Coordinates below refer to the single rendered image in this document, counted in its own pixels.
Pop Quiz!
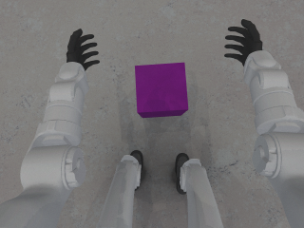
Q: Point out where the carton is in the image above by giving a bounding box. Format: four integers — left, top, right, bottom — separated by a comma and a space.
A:
135, 62, 189, 118

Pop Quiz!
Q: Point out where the right robot shin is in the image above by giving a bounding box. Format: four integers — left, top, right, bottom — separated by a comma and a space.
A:
180, 159, 207, 184

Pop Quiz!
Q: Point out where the robot left upper arm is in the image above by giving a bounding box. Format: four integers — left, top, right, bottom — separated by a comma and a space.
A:
0, 144, 86, 228

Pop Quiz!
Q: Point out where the left robot forearm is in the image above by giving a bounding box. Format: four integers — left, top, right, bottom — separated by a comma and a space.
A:
20, 62, 89, 187

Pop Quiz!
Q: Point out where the right robot forearm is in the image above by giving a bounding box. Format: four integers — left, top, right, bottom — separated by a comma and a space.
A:
243, 50, 304, 135

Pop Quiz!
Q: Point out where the right robot hand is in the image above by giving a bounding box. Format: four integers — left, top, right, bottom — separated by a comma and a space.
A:
224, 19, 263, 66

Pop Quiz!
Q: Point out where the robot right upper arm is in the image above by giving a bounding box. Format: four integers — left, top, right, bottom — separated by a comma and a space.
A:
252, 131, 304, 228

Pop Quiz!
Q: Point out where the left robot foot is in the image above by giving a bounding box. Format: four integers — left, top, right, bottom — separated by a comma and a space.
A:
130, 150, 143, 191

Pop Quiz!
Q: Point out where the left robot hand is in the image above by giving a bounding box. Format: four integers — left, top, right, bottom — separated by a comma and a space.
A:
66, 28, 100, 71

